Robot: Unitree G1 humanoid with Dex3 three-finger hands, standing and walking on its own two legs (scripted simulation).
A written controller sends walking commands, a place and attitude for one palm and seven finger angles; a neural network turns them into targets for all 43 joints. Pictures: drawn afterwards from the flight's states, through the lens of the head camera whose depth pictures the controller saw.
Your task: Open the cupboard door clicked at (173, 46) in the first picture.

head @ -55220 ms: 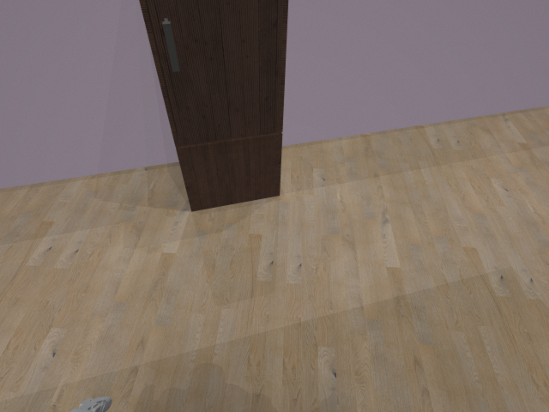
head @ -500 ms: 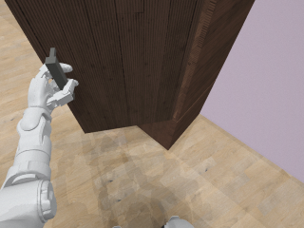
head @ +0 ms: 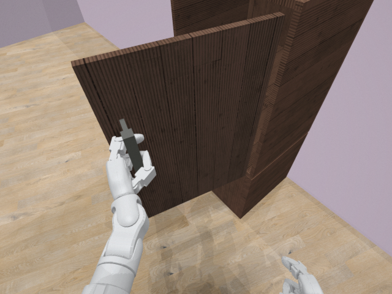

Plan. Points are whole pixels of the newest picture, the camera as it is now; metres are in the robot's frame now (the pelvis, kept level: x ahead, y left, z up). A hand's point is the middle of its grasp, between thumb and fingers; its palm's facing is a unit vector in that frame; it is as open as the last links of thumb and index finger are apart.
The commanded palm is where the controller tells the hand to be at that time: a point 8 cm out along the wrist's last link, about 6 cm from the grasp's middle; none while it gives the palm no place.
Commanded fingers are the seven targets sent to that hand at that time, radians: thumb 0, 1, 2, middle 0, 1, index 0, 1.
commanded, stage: pull the door open along its arc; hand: left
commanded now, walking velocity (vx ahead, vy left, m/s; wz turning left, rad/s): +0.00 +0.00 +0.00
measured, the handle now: (132, 149) +0.40 +0.16 +0.08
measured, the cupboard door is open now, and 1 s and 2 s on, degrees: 75 85 86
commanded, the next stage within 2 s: open thumb and fingers to let go in 0.22 s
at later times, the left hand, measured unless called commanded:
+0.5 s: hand (172, 192) +0.29 +0.06 +0.08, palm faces +0.37 -0.93 -0.02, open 6.5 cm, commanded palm +0.26 +0.11 +0.07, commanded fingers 0.00 0.20 0.60 -0.35 -1.27 -0.35 -1.27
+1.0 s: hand (165, 184) +0.31 +0.08 +0.08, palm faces +0.33 -0.94 +0.00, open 14.1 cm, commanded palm +0.26 +0.12 +0.07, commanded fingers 0.00 -0.50 0.30 -0.19 -0.55 -0.19 -0.55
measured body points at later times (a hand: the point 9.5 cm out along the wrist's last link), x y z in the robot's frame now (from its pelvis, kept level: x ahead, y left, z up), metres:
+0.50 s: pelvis +0.00 -0.02 +0.00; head +0.01 -0.04 +0.45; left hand +0.27 +0.11 +0.08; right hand +0.19 -0.23 -0.09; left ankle -0.01 +0.12 -0.71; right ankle +0.02 -0.09 -0.71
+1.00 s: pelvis +0.00 +0.00 +0.00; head +0.02 -0.01 +0.45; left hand +0.28 +0.12 +0.08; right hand +0.17 -0.21 -0.10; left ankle -0.01 +0.13 -0.71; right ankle +0.02 -0.09 -0.71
